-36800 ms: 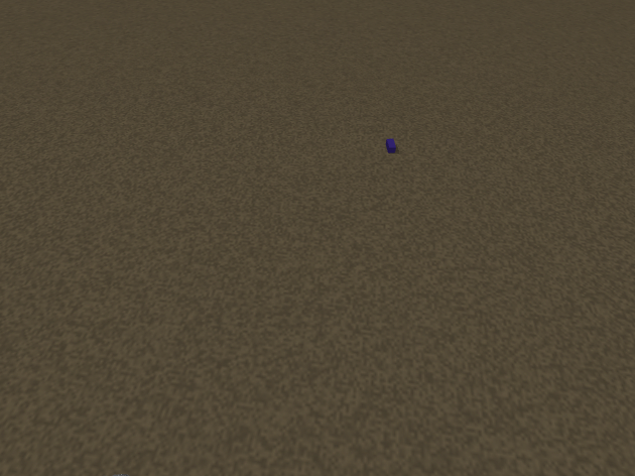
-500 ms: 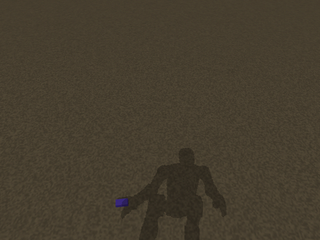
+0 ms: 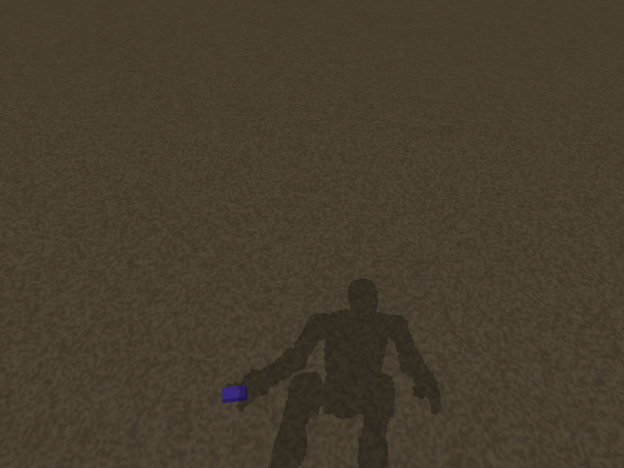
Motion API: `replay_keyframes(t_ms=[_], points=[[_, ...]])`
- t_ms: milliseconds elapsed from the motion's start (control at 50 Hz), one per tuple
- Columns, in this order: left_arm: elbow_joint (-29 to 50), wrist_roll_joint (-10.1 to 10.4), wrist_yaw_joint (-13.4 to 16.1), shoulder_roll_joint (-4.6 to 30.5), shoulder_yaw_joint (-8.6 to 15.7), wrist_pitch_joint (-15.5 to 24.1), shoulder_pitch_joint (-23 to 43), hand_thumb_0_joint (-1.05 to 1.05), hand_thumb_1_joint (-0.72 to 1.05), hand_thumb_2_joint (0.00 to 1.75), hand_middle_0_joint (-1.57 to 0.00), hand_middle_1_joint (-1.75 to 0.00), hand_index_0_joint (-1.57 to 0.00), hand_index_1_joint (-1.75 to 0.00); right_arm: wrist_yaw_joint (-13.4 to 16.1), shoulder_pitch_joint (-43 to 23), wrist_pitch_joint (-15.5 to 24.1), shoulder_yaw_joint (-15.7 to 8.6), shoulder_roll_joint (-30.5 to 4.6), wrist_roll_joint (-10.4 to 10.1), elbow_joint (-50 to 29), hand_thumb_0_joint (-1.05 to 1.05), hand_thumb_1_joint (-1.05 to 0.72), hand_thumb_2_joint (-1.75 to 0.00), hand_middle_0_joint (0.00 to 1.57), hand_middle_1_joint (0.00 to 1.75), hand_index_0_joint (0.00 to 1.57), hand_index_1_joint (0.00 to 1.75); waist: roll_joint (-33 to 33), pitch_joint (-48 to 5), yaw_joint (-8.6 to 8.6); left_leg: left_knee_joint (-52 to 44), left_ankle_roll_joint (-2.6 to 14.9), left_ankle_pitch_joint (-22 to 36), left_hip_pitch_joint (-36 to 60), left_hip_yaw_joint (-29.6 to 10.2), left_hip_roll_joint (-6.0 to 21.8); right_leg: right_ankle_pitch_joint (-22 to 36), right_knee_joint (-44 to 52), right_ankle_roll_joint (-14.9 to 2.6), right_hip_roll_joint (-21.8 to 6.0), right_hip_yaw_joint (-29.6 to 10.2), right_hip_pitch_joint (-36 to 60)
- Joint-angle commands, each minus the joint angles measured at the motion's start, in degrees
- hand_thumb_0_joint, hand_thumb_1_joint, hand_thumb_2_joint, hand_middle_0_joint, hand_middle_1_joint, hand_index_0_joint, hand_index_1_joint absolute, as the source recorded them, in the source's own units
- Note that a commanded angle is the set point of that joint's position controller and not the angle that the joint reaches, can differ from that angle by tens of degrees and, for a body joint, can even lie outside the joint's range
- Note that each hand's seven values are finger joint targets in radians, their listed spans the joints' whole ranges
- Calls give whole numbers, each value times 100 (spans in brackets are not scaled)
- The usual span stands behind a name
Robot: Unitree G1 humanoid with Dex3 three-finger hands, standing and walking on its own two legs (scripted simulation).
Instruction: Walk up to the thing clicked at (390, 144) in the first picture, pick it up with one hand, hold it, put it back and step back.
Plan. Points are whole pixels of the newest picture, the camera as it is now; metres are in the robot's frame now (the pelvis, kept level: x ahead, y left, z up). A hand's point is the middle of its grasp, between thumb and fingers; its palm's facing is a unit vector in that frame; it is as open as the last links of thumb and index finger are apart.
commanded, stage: stand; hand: left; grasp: from above
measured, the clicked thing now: (234, 393) +0.42 +0.25 -0.76
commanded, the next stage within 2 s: step back in 1.02 s
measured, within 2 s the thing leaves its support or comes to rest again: neither
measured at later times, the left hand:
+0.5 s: hand out of the picture +0.09 +0.24 -0.16, palm faces +0.01 -0.94 -0.33, open 7.4 cm
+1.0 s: hand out of the picture +0.08 +0.24 -0.16, palm faces -0.01 -0.94 -0.33, open 7.4 cm
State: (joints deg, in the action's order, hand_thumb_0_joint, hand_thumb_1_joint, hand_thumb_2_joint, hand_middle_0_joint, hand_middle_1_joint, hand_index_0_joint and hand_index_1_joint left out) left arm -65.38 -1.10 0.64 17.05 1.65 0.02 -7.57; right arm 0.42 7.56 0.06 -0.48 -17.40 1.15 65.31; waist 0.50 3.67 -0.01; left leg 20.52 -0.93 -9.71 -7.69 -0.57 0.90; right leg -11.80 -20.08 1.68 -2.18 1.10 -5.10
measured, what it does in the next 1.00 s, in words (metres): stands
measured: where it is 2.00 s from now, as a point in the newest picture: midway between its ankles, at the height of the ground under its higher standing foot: outside the picture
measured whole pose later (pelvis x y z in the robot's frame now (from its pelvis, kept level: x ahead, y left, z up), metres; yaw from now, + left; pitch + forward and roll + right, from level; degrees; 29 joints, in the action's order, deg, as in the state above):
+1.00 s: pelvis +0.01 -0.01 +0.00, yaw +0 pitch -3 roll +0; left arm -64.7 -0.7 0.0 18.8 1.1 0.5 -6.9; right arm -0.1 6.3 0.1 -0.3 -18.9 0.9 65.5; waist 0.2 3.5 0.1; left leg 19.0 -1.8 -9.6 -6.9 -0.6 1.8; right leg -11.8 -18.7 0.9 -1.3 1.1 -4.5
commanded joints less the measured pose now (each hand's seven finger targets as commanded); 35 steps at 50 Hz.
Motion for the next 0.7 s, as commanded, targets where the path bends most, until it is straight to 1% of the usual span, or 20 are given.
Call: replay_keyframes(t_ms=[0,20,40,60,80,100,120,160,180,220,240,300,360,420,460,500,560,580,620,680], points=[[257,6,73,1131,167,121,82,0,90,90,-20,-30,-20,-30,75,-145,137,-230,-1143,-22,-248,0,-90,-90,20,30,20,30,-24,-289,1,-375,178,477,116,-430,560,396,428,-209,-483,-423,-165],[273,16,70,1185,181,122,139,0,90,90,-20,-30,-20,-30,74,-110,140,-222,-1151,-9,-232,0,-90,-90,20,30,20,30,19,-250,23,-434,159,302,-32,-437,531,319,440,-208,-481,-420,-105],[277,10,76,1175,183,124,133,0,90,90,-20,-30,-20,-30,72,-204,140,-224,-1128,-15,-250,0,-90,-90,20,30,20,30,16,-289,-11,-400,182,420,62,-438,561,414,410,-223,-495,-414,-98],[297,11,78,1191,189,132,139,0,90,90,-20,-30,-20,-30,77,-234,154,-239,-1174,-11,-275,0,-90,-90,20,30,20,30,11,-473,-22,-340,199,684,171,-426,576,670,389,-219,-518,-430,-25],[278,21,72,1171,176,135,156,0,90,90,-20,-30,-20,-30,71,-232,148,-215,-1125,-21,-267,0,-90,-90,20,30,20,30,-81,-362,2,-370,175,711,113,-430,569,627,395,-209,-494,-396,-85],[289,13,78,1162,184,142,160,0,90,90,-20,-30,-20,-30,80,-256,163,-237,-1166,-12,-281,0,-90,-90,20,30,20,30,-47,-502,-7,-294,200,1026,288,-408,611,894,343,-217,-522,-411,-26],[279,27,78,1145,180,141,174,0,90,90,-20,-30,-20,-30,81,-191,163,-215,-1127,-17,-254,0,-90,-90,20,30,20,30,-39,-538,2,-275,199,1093,251,-377,597,997,336,-210,-520,-414,41],[288,34,79,1218,196,136,200,0,90,90,-20,-30,-20,-30,85,-231,159,-225,-1192,-20,-252,0,-90,-90,20,30,20,30,-50,-435,-4,-319,181,1018,224,-390,592,941,360,-199,-514,-406,-4],[295,20,82,1192,193,146,192,0,90,90,-20,-30,-20,-30,80,-262,163,-230,-1172,-18,-286,0,-90,-90,20,30,20,30,-49,-532,-1,-265,191,1290,313,-378,621,1177,303,-200,-521,-369,34],[301,37,78,1222,198,154,204,0,90,90,-20,-30,-20,-30,86,-212,167,-222,-1190,-20,-256,0,-90,-90,20,30,20,30,-64,-567,3,-253,171,1394,301,-369,626,1299,296,-191,-534,-368,103],[323,37,84,1243,210,162,230,0,90,90,-20,-30,-20,-30,87,-233,162,-235,-1217,-21,-266,0,-90,-90,20,30,20,30,-84,-632,1,-204,175,1548,353,-352,625,1527,270,-191,-550,-377,146],[305,35,88,1208,191,149,196,0,90,90,-20,-30,-20,-30,89,-278,146,-231,-1206,-28,-264,0,-90,-90,20,30,20,30,-91,-571,3,-213,170,1419,359,-345,633,1389,311,-187,-536,-359,107],[333,24,74,1236,188,132,251,0,90,90,-20,-30,-20,-30,85,-317,138,-239,-1262,-21,-265,0,-90,-90,20,30,20,30,40,-436,0,-344,141,996,228,-354,613,882,404,-198,-509,-367,-1],[362,25,71,1288,201,149,317,0,90,90,-20,-30,-20,-30,73,-328,149,-231,-1245,-24,-282,0,-90,-90,20,30,20,30,-19,-543,13,-308,163,1133,253,-360,645,1064,362,-217,-544,-389,88],[341,26,64,1307,198,151,289,0,90,90,-20,-30,-20,-30,68,-339,149,-222,-1234,-35,-274,0,-90,-90,20,30,20,30,-56,-429,2,-346,138,1071,232,-379,636,943,381,-215,-525,-375,26],[334,26,47,1297,195,135,320,0,90,90,-20,-30,-20,-30,63,-329,144,-218,-1248,-21,-268,0,-90,-90,20,30,20,30,26,-313,11,-457,136,573,78,-371,599,506,467,-214,-510,-403,-47],[334,29,24,1311,194,127,307,0,90,90,-20,-30,-20,-30,51,-371,157,-225,-1283,-24,-274,0,-90,-90,20,30,20,30,27,-274,2,-507,142,413,107,-415,610,373,475,-241,-499,-406,-131],[358,19,34,1309,195,140,340,0,90,90,-20,-30,-20,-30,48,-389,161,-232,-1298,-21,-293,0,-90,-90,20,30,20,30,29,-392,-3,-462,167,650,168,-426,651,534,427,-247,-518,-401,-54],[357,26,33,1335,190,153,327,0,90,90,-20,-30,-20,-30,39,-362,164,-225,-1264,-21,-287,0,-90,-90,20,30,20,30,-124,-414,0,-450,146,800,156,-418,639,614,428,-246,-517,-386,-21],[377,36,27,1348,181,168,287,0,90,90,-20,-30,-20,-30,42,-375,173,-224,-1310,-32,-299,0,-90,-90,20,30,20,30,-12,-514,-7,-371,158,1073,301,-387,657,911,406,-236,-535,-403,2]])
